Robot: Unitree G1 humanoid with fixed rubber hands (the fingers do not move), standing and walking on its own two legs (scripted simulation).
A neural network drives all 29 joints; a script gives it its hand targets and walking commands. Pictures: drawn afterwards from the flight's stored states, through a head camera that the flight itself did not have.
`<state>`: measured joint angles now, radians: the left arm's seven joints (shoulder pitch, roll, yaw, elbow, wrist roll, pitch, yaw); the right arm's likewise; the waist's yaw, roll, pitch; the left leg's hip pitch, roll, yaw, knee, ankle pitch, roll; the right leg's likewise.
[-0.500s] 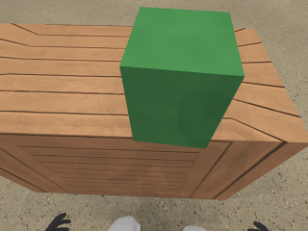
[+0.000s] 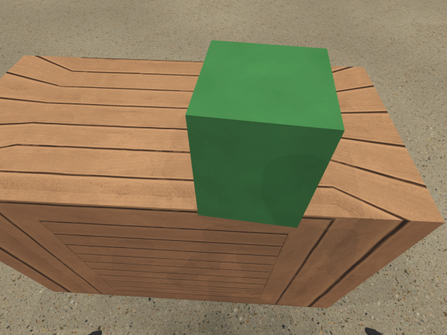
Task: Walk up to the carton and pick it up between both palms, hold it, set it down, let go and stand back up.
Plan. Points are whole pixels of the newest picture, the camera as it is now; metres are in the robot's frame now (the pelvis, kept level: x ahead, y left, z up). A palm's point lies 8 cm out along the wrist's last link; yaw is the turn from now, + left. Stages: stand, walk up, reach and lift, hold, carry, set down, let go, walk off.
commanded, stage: walk up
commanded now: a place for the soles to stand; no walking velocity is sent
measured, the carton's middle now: (256, 139) +0.42 -0.03 +0.12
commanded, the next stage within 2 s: reach and lift in 1.46 s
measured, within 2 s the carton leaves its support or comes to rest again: neither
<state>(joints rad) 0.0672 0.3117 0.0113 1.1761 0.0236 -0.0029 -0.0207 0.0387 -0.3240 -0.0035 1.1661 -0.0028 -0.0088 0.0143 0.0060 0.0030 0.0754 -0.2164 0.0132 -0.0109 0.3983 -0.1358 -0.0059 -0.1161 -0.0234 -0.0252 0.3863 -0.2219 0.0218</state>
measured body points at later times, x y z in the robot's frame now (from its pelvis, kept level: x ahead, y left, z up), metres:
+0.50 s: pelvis +0.00 -0.05 -0.02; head +0.03 -0.03 +0.43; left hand +0.06 +0.24 -0.17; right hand +0.07 -0.36 -0.14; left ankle +0.02 +0.06 -0.74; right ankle -0.01 -0.14 -0.74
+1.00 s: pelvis +0.00 -0.07 +0.00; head +0.02 -0.08 +0.45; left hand +0.11 +0.22 -0.12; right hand +0.11 -0.36 -0.13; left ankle +0.02 +0.07 -0.74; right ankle -0.01 -0.14 -0.74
